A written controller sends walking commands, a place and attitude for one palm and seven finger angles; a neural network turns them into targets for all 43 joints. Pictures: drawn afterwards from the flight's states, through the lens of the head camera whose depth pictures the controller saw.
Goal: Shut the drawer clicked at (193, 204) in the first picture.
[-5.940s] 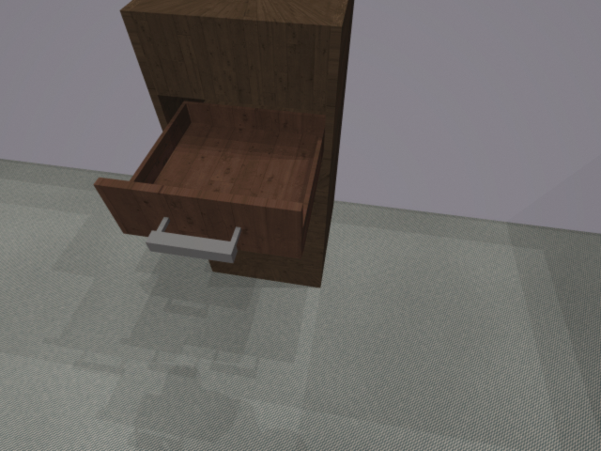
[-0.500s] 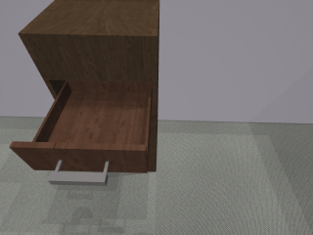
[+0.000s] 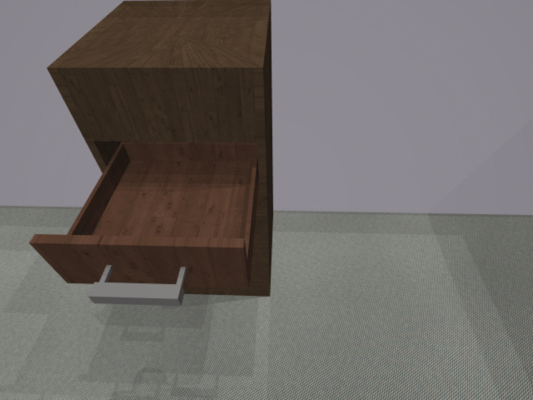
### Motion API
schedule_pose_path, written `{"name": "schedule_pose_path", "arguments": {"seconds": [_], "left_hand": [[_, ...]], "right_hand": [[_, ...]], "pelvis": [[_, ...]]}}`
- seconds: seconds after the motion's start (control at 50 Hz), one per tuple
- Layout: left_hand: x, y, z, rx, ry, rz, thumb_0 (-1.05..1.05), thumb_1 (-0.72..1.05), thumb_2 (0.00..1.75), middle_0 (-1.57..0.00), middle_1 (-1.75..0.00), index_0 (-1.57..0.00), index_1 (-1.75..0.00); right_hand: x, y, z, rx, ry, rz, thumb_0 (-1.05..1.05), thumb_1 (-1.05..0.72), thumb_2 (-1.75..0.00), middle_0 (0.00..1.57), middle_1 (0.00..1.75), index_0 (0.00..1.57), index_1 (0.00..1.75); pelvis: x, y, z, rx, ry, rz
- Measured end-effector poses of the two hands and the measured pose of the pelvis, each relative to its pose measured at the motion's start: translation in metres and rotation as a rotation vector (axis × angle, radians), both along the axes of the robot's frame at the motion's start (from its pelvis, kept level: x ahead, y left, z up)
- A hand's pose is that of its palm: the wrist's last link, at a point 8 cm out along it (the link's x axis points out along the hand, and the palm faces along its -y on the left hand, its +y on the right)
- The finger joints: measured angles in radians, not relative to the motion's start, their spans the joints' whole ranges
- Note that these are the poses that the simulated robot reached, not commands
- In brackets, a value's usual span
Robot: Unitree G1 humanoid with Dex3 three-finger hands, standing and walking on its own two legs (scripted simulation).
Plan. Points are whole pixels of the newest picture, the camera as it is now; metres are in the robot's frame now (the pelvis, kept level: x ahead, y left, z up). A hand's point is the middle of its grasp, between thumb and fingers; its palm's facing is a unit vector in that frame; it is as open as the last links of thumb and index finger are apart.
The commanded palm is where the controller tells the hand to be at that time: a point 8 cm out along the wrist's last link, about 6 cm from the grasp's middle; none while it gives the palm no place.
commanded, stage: come to a stop and stand still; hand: left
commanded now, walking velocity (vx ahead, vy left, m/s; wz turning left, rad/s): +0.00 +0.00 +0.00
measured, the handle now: (141, 282) +0.33 +0.26 -0.06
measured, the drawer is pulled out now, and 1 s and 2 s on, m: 0.30 0.30 0.30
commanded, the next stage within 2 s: look again from close up in 0.58 s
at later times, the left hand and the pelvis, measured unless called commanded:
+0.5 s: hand out of the picture +0.01 +0.13 -0.17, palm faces +0.02 -0.99 -0.17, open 7.3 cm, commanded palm none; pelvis +0.02 -0.02 +0.00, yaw +1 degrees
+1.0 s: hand out of the picture +0.01 +0.12 -0.17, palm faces +0.05 -0.99 -0.15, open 7.3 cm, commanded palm none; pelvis +0.04 -0.03 +0.01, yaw +1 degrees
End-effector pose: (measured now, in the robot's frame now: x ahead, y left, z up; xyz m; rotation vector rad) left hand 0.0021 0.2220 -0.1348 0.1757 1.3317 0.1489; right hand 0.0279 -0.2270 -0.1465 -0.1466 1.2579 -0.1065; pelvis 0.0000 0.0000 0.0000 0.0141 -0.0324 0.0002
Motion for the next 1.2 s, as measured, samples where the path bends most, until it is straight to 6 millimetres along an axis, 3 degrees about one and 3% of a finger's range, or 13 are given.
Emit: {"name": "schedule_pose_path", "arguments": {"seconds": [0.16, 0.42, 0.92, 1.2], "left_hand": [[-0.009, -0.018, -0.002, -0.025, 0.043, 0.016, 0.01, 0.91, 0.9, -0.2, -0.3, -0.2, -0.3], [-0.003, -0.035, -0.006, -0.041, 0.072, 0.023, 0.01, 0.92, 0.9, -0.2, -0.3, -0.2, -0.3], [0.005, -0.048, -0.008, -0.063, 0.089, 0.052, 0.01, 0.92, 0.9, -0.2, -0.3, -0.2, -0.3], [0.008, -0.049, -0.008, -0.068, 0.094, 0.06, 0.01, 0.91, 0.9, -0.2, -0.3, -0.2, -0.3]], "right_hand": [[-0.02, -0.001, -0.001, 0.015, 0.095, -0.006, 0.01, -0.91, -0.9, 0.2, 0.3, 0.2, 0.29], [-0.047, 0.001, 0.0, 0.034, 0.211, -0.041, 0.01, -0.91, -0.9, 0.2, 0.3, 0.2, 0.29], [-0.01, -0.001, 0.002, 0.026, 0.171, -0.03, 0.01, -0.91, -0.9, 0.2, 0.3, 0.2, 0.29], [-0.01, 0.001, 0.003, 0.023, 0.187, -0.033, 0.01, -0.91, -0.9, 0.2, 0.3, 0.2, 0.29]], "pelvis": [[0.005, -0.011, 0.003, -0.001, 0.003, 0.008], [0.017, -0.022, 0.005, -0.004, 0.004, 0.011], [0.037, -0.027, 0.005, -0.009, 0.01, 0.014], [0.042, -0.027, 0.006, -0.009, 0.012, 0.016]]}}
